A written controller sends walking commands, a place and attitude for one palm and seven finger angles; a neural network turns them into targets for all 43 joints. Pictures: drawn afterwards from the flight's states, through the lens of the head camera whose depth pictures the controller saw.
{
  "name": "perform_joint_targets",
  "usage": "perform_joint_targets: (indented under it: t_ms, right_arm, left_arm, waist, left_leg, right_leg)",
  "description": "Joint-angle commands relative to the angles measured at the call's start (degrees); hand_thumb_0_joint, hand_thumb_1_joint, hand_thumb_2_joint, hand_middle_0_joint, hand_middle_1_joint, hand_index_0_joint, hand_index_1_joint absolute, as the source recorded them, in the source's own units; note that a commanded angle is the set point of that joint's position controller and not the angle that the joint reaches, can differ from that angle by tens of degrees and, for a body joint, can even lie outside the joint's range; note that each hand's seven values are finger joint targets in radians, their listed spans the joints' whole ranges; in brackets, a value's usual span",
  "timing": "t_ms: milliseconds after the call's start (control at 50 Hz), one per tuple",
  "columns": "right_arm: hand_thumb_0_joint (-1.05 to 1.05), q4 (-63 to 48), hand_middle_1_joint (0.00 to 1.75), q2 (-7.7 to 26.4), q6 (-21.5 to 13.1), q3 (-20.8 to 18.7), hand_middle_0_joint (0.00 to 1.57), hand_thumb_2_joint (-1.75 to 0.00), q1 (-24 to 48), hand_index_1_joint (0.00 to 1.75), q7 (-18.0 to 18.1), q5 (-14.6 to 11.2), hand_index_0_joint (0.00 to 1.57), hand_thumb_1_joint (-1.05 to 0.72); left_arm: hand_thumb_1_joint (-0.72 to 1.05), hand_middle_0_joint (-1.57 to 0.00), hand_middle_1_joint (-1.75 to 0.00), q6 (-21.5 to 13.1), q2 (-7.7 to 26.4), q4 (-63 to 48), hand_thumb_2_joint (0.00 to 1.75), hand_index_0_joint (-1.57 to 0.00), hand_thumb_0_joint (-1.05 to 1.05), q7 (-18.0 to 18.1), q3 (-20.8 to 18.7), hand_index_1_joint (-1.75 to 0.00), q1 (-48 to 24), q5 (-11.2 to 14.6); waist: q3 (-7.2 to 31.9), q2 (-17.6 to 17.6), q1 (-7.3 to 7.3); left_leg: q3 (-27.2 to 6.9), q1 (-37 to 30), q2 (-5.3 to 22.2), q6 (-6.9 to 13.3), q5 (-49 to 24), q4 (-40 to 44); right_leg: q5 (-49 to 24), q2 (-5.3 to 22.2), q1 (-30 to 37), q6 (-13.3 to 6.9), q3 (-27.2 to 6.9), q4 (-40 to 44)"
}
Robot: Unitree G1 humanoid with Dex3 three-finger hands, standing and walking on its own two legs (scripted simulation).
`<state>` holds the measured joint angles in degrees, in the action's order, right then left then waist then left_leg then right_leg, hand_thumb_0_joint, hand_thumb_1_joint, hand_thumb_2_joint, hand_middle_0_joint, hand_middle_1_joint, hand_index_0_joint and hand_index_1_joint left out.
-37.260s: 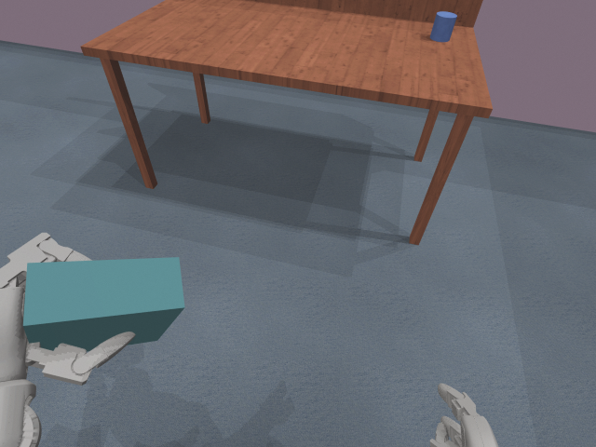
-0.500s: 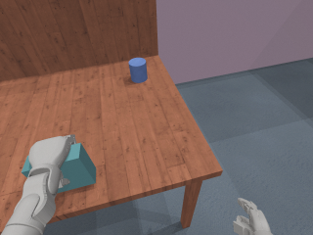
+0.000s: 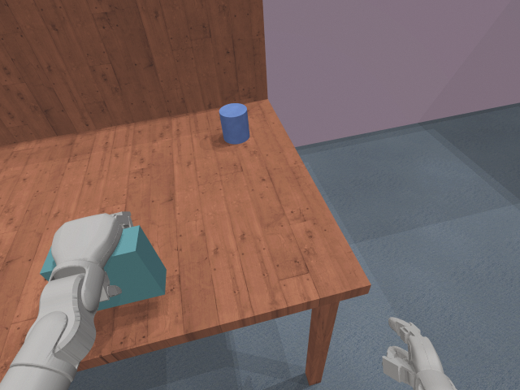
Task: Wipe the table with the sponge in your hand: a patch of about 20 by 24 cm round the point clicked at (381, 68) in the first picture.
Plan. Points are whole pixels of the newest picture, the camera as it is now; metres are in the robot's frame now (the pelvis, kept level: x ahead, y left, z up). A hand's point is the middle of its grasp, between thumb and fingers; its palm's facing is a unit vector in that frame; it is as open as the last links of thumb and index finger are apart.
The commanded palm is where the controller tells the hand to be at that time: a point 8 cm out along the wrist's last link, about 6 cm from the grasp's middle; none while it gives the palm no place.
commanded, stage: lift the sponge slowly off the table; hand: left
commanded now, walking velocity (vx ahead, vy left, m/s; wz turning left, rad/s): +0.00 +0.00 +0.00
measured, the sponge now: (116, 278) +0.26 +0.29 +0.03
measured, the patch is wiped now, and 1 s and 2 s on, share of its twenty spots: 1.00 1.00 1.00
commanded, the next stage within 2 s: bring the sponge back beside the body in 0.66 s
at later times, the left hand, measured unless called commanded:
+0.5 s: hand (95, 241) +0.27 +0.30 +0.11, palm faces +0.03 -0.06 -1.00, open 9.6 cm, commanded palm +0.24 +0.30 +0.18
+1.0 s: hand (95, 246) +0.26 +0.29 +0.12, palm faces +0.04 -0.07 -1.00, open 9.6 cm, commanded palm +0.23 +0.29 +0.18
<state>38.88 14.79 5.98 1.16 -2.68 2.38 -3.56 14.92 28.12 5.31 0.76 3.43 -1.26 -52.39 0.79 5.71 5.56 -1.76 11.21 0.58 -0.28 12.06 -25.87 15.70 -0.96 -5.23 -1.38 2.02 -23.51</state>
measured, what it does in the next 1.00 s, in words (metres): stands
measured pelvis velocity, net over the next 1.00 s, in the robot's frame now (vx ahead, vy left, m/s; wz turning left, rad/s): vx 0.00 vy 0.00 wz -0.01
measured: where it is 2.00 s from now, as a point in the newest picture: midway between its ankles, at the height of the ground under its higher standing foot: outside the picture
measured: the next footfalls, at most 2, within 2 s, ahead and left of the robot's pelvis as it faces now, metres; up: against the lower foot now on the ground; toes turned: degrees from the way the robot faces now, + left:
none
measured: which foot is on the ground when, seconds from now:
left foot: down 0.00-1.00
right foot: down 0.00-1.00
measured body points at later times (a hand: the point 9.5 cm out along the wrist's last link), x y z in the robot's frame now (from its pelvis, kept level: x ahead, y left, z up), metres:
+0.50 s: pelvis +0.00 +0.00 +0.00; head -0.02 -0.04 +0.45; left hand +0.27 +0.30 +0.17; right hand +0.22 -0.22 -0.09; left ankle +0.02 +0.13 -0.74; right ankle -0.03 -0.11 -0.74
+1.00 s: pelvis +0.00 +0.00 +0.00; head -0.02 -0.04 +0.45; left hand +0.25 +0.29 +0.17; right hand +0.24 -0.20 -0.08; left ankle +0.02 +0.13 -0.74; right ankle -0.03 -0.11 -0.74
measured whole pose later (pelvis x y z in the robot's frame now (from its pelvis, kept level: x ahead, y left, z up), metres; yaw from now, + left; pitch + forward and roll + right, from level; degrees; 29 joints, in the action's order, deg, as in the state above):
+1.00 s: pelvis +0.00 +0.00 +0.00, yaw +0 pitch -3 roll +0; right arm 37.7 15.1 6.5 2.6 -0.9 1.7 -3.4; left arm 19.2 30.4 -3.1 -3.7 2.3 -1.1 -50.9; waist 0.4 6.1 6.2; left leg -1.3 9.7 0.5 -0.2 10.7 -23.6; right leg 14.5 -0.8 -4.2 -1.3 1.5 -21.8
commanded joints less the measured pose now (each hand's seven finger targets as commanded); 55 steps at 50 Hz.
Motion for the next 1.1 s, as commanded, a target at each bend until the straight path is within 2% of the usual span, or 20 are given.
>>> perform_joint_targets:
  t_ms: [0, 40, 160, 220, 300, 320, 360, 420, 460, 520, 600, 720, 740, 800, 820, 840, 940, 1020, 1040, 1080]
  right_arm:
    - [0.0, -9.3, 0.3, 6.7, -2.8, -2.3, 0.2, -0.9, 11.1, 0.3, 0.7, 0.0, 0.2, -0.9]
    - [0.0, -9.6, 0.3, 6.7, -2.9, -2.0, 0.2, -0.9, 11.5, 0.3, 0.8, -0.1, 0.2, -0.9]
    - [0.0, -9.1, 0.3, 6.7, -3.6, -1.8, 0.2, -0.9, 11.1, 0.3, 1.5, -0.4, 0.2, -0.9]
    - [0.0, -9.1, 0.3, 6.9, -3.8, -1.9, 0.2, -0.9, 11.5, 0.3, 1.7, -0.2, 0.2, -0.9]
    - [0.0, -9.5, 0.3, 6.7, -3.9, -2.1, 0.2, -0.9, 11.0, 0.3, 1.4, -0.1, 0.2, -0.9]
    - [0.0, -9.5, 0.3, 6.9, -3.9, -2.1, 0.2, -0.9, 11.3, 0.3, 1.3, -0.1, 0.2, -0.9]
    - [0.0, -10.0, 0.3, 6.6, -3.8, -2.0, 0.2, -0.9, 11.5, 0.3, 1.0, -0.1, 0.2, -0.9]
    - [0.0, -9.9, 0.3, 7.2, -3.4, -2.1, 0.2, -0.9, 12.0, 0.3, 0.7, -0.1, 0.2, -0.9]
    - [0.0, -10.5, 0.3, 6.7, -3.3, -1.9, 0.2, -0.9, 12.3, 0.3, 0.5, -0.3, 0.2, -0.9]
    - [0.0, -10.6, 0.3, 6.9, -3.3, -1.6, 0.2, -0.9, 13.5, 0.3, 0.5, -0.4, 0.2, -0.9]
    - [0.0, -10.1, 0.3, 6.9, -3.1, -1.4, 0.2, -0.9, 12.6, 0.3, 0.8, -0.5, 0.2, -0.9]
    - [0.0, -10.3, 0.3, 6.6, -3.5, -1.1, 0.2, -0.9, 13.4, 0.3, 1.0, -0.3, 0.2, -0.9]
    - [0.0, -10.1, 0.3, 6.5, -3.4, -0.8, 0.2, -0.9, 13.1, 0.3, 1.1, -0.2, 0.2, -0.9]
    - [0.0, -10.5, 0.3, 6.2, -3.3, -1.4, 0.2, -0.9, 13.0, 0.3, 0.6, 0.0, 0.2, -0.9]
    - [0.0, -10.8, 0.3, 6.6, -3.3, -1.2, 0.2, -0.9, 13.8, 0.3, 0.3, 0.1, 0.2, -0.9]
    - [0.0, -11.0, 0.3, 6.2, -3.1, -0.9, 0.2, -0.9, 13.5, 0.3, 0.2, 0.2, 0.2, -0.9]
    - [0.0, -11.6, 0.3, 6.5, -2.8, -0.9, 0.2, -0.9, 14.4, 0.3, -0.2, 0.1, 0.2, -0.9]
    - [0.0, -11.7, 0.3, 6.4, -3.0, -1.0, 0.2, -0.9, 15.2, 0.3, 0.0, -0.1, 0.2, -0.9]
    - [0.0, -11.9, 0.3, 6.2, -3.2, -0.7, 0.2, -0.9, 14.5, 0.3, 0.0, 0.1, 0.2, -0.9]
    - [0.0, -11.5, 0.3, 6.4, -3.3, -1.1, 0.2, -0.9, 13.7, 0.3, 0.3, 0.3, 0.2, -0.9]
  left_arm:
    - [0.1, -1.2, -1.6, 0.2, 16.5, -11.8, 1.3, -1.2, 0.0, 2.3, -10.8, -1.6, -15.2, -1.0]
    - [0.1, -1.2, -1.6, 0.6, 16.5, -11.9, 1.3, -1.2, 0.0, 1.8, -10.8, -1.6, -16.0, -0.6]
    - [0.1, -1.2, -1.6, -0.3, 16.4, -10.3, 1.3, -1.2, 0.0, -0.1, -8.6, -1.6, -21.7, -0.1]
    - [0.1, -1.2, -1.6, -1.5, 19.5, -11.9, 1.3, -1.2, 0.0, -0.5, -11.5, -1.6, -22.6, -0.4]
    - [0.1, -1.2, -1.6, -2.2, 17.5, -13.0, 1.3, -1.2, 0.0, -0.6, -10.4, -1.6, -20.8, 0.1]
    - [0.1, -1.2, -1.6, -2.0, 19.9, -13.2, 1.3, -1.2, 0.0, -0.3, -13.4, -1.6, -19.6, 0.3]
    - [0.1, -1.2, -1.6, -1.2, 18.0, -14.1, 1.3, -1.2, 0.0, -0.3, -11.9, -1.6, -17.7, 0.5]
    - [0.1, -1.2, -1.6, 0.5, 20.1, -14.4, 1.3, -1.2, 0.0, -0.2, -14.1, -1.6, -16.4, 0.8]
    - [0.1, -1.2, -1.6, 1.4, 17.3, -15.7, 1.3, -1.2, 0.0, -0.7, -11.0, -1.6, -17.0, 1.1]
    - [0.1, -1.2, -1.6, 2.5, 19.1, -17.0, 1.3, -1.2, 0.0, -1.3, -12.2, -1.6, -18.2, 1.1]
    - [0.1, -1.2, -1.6, 3.0, 16.1, -14.9, 1.3, -1.2, 0.0, -2.4, -8.1, -1.6, -20.7, 0.4]
    - [0.1, -1.2, -1.6, 2.3, 18.3, -16.4, 1.3, -1.2, 0.0, -2.2, -10.3, -1.6, -22.5, -0.6]
    - [0.1, -1.2, -1.6, 2.5, 16.9, -15.2, 1.3, -1.2, 0.0, -2.2, -8.8, -1.6, -24.3, -0.9]
    - [0.1, -1.2, -1.6, 2.2, 16.5, -18.0, 1.3, -1.2, 0.0, -1.5, -9.5, -1.6, -19.5, -0.6]
    - [0.1, -1.2, -1.6, 2.7, 19.4, -18.6, 1.3, -1.2, 0.0, -1.2, -12.9, -1.6, -16.9, -0.5]
    - [0.1, -1.2, -1.6, 3.3, 16.9, -18.1, 1.3, -1.2, 0.0, -1.4, -10.6, -1.6, -16.9, -0.4]
    - [0.1, -1.2, -1.6, 5.1, 16.2, -20.2, 1.3, -1.2, 0.0, -1.9, -10.1, -1.6, -14.2, 0.1]
    - [0.1, -1.2, -1.6, 4.5, 16.8, -24.0, 1.3, -1.2, 0.0, -2.3, -10.8, -1.6, -11.9, 0.6]
    - [0.1, -1.2, -1.6, 4.2, 14.9, -24.5, 1.3, -1.2, 0.0, -2.6, -8.7, -1.6, -13.3, 0.5]
    - [0.1, -1.2, -1.6, 3.5, 16.2, -24.3, 1.3, -1.2, 0.0, -2.3, -10.2, -1.6, -10.7, 0.3]
  waist:
    - [10.5, -2.8, -0.12]
    - [10.4, -1.9, 0.12]
    - [9.1, -1.2, -1.43]
    - [11.4, -0.2, -0.59]
    - [11.8, 0.0, -0.44]
    - [12.3, -0.1, 0.16]
    - [12.4, -0.3, 0.38]
    - [11.9, -0.7, 0.63]
    - [11.3, -1.1, 0.16]
    - [11.0, -1.2, 0.38]
    - [9.7, -2.1, -0.65]
    - [11.9, -1.0, 0.0]
    - [11.4, -1.3, -0.11]
    - [14.0, -0.3, 0.91]
    - [13.9, 0.5, 1.72]
    - [13.2, -0.3, 1.4]
    - [11.6, -1.5, 1.27]
    - [10.7, -1.4, 0.76]
    - [10.9, -0.8, 0.58]
    - [10.6, -1.2, 0.85]
  left_leg:
    - [0.1, -6.5, -2.5, 3.5, -13.1, 1.7]
    - [0.0, -6.5, -2.6, 3.5, -12.1, 2.1]
    - [0.0, -6.9, -2.4, 3.6, -9.2, 2.7]
    - [-0.4, -8.3, -2.7, 3.6, -10.8, 2.6]
    - [-0.1, -8.3, -2.4, 3.4, -13.3, 2.3]
    - [-0.6, -8.3, -2.4, 3.3, -13.1, 2.9]
    - [-0.3, -7.7, -2.3, 3.3, -14.5, 2.6]
    - [-0.5, -7.2, -2.2, 3.1, -14.4, 3.0]
    - [-0.3, -7.0, -2.0, 3.2, -14.3, 3.2]
    - [-0.9, -7.2, -2.1, 3.2, -13.8, 3.5]
    - [-0.8, -7.1, -1.8, 3.2, -11.5, 4.2]
    - [-1.1, -8.4, -2.0, 3.2, -12.1, 4.3]
    - [-0.6, -7.9, -2.0, 3.2, -11.8, 4.4]
    - [-0.8, -9.0, -1.9, 3.1, -14.8, 3.9]
    - [-1.2, -8.6, -2.0, 3.0, -14.8, 4.0]
    - [-0.6, -7.8, -2.0, 3.0, -15.1, 3.9]
    - [-0.7, -7.2, -2.0, 3.2, -14.5, 3.4]
    - [-1.3, -7.9, -1.9, 3.3, -13.9, 3.2]
    - [-0.9, -7.8, -1.9, 3.3, -13.9, 3.2]
    - [-1.2, -8.1, -2.0, 3.4, -14.5, 2.8]
  right_leg:
    - [-17.1, -1.0, -0.2, -2.3, -2.7, 4.0]
    - [-15.4, -1.0, -0.1, -2.4, -2.4, 4.3]
    - [-10.9, -0.9, -2.2, -2.1, -2.2, 5.8]
    - [-12.9, -1.1, -0.6, -2.6, -3.5, 5.7]
    - [-16.3, -0.6, 0.2, -2.3, -2.2, 5.1]
    - [-15.6, -1.1, 0.9, -2.8, -3.3, 5.1]
    - [-17.5, -0.6, 1.7, -2.5, -2.2, 4.4]
    - [-17.4, -0.9, 1.9, -2.6, -3.1, 4.3]
    - [-17.1, -0.5, 1.4, -2.2, -2.0, 4.2]
    - [-16.2, -0.9, 1.2, -2.5, -3.0, 4.5]
    - [-12.7, -0.7, -0.8, -2.2, -1.5, 5.3]
    - [-12.8, -1.3, 0.4, -2.9, -2.9, 5.6]
    - [-12.6, -1.0, 0.2, -2.8, -1.6, 5.6]
    - [-15.8, -0.8, 2.0, -2.8, -1.9, 4.7]
    - [-16.0, -1.2, 2.7, -3.3, -3.5, 4.5]
    - [-16.8, -0.9, 2.8, -3.0, -2.0, 4.3]
    - [-16.6, -0.9, 1.8, -2.8, -2.4, 4.2]
    - [-15.9, -1.2, 0.7, -2.8, -3.9, 4.4]
    - [-15.6, -0.9, 0.7, -2.6, -2.1, 4.3]
    - [-16.4, -0.9, 0.6, -2.6, -2.5, 4.5]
